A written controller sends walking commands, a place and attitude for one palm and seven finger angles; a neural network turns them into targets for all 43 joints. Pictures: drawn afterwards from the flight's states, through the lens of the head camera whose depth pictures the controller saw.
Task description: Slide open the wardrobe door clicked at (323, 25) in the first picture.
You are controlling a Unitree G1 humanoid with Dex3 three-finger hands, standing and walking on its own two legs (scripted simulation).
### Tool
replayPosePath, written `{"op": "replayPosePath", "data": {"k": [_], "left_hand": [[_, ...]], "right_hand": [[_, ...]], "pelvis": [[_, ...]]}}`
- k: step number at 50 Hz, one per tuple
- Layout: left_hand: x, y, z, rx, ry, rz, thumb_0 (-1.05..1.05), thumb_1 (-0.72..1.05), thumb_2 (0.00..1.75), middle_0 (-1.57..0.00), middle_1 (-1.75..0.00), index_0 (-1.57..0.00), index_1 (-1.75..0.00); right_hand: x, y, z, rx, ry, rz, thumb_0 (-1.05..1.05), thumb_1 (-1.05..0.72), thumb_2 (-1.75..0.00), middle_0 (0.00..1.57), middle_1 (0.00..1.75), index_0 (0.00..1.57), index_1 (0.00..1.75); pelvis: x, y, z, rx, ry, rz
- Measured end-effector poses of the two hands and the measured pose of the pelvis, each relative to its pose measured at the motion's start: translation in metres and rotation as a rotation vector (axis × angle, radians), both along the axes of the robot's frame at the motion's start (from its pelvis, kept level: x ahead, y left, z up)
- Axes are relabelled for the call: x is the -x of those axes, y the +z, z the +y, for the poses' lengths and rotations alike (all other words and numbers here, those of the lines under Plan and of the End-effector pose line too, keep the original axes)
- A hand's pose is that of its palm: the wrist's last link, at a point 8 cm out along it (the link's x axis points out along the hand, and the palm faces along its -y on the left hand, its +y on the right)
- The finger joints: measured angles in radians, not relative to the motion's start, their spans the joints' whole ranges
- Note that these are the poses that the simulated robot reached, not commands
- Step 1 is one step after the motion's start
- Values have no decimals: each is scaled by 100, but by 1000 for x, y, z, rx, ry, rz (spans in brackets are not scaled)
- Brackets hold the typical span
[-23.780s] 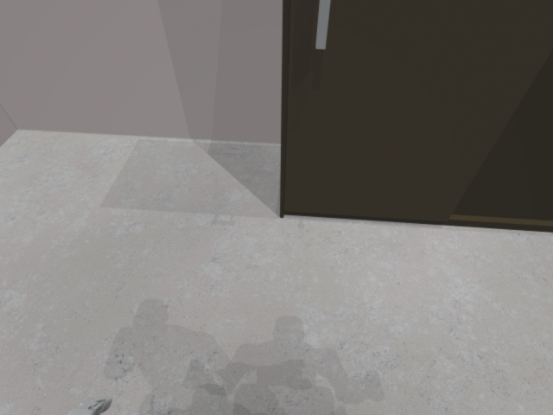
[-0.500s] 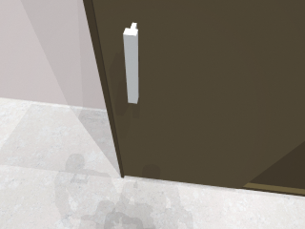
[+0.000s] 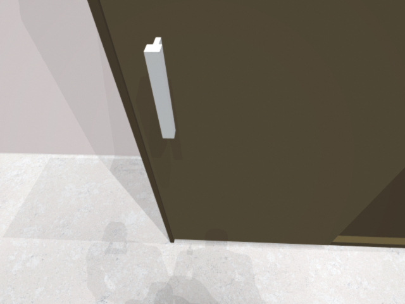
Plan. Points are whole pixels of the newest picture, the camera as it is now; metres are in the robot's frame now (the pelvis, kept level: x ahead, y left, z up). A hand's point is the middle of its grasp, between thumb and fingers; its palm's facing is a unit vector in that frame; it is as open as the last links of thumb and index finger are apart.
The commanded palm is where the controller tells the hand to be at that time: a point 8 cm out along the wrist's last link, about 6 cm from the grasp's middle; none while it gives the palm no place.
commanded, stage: look again from close up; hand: left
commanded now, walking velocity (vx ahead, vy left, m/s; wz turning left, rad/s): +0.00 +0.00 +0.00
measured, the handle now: (164, 91) +0.49 +0.10 +0.17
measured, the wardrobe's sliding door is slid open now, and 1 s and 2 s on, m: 0.00 0.00 0.00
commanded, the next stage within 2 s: raise the hand with hooked fingers in 0.68 s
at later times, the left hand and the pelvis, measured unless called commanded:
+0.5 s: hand out of the picture -0.01 +0.14 -0.17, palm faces +0.00 -0.98 -0.18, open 7.3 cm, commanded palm none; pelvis -0.01 -0.02 +0.01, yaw -1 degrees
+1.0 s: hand (122, 266) +0.19 +0.16 +0.01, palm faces +0.20 -0.97 -0.09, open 7.5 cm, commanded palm +0.10 +0.21 -0.03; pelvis -0.02 -0.02 -0.01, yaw +2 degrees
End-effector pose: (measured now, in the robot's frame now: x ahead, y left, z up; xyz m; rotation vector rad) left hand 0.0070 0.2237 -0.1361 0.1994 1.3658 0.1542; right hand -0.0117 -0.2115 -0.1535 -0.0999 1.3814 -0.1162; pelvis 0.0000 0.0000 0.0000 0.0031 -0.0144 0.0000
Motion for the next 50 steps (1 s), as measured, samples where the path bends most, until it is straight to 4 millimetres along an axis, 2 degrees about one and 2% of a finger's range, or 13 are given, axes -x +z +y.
{"op": "replayPosePath", "data": {"k": [21,40,42,45,48,50], "left_hand": [[22,-1,-26,40,11,17,0,91,90,-20,-30,-20,-30],[26,-3,-33,47,19,37,0,91,90,-20,-30,-20,-30],[3,14,-20,11,103,-88,3,94,90,-21,-30,-20,-30],[-62,70,-1,-73,107,-516,5,95,89,-21,-31,-21,-32],[-123,128,-4,-57,52,-916,4,91,87,-21,-33,-20,-34],[-151,154,-14,10,1,-1146,3,87,86,-20,-35,-20,-36]], "right_hand": [[0,10,-25,29,3,-13,1,-91,-90,20,30,20,30],[8,12,-25,27,-4,30,1,-91,-90,20,30,20,30],[0,16,-31,57,-3,-51,2,-92,-90,20,30,20,30],[-29,25,-43,99,-1,-275,2,-92,-90,20,30,20,30],[-70,36,-56,133,19,-490,2,-92,-90,20,30,20,30],[-99,46,-63,150,32,-618,2,-92,-90,20,30,20,30]], "pelvis": [[9,6,-18,-7,-12,-8],[9,7,-23,3,-9,1],[11,5,-23,3,-7,-6],[12,1,-22,-5,16,0],[16,-5,-20,-1,37,25],[19,-12,-20,-3,29,59]]}}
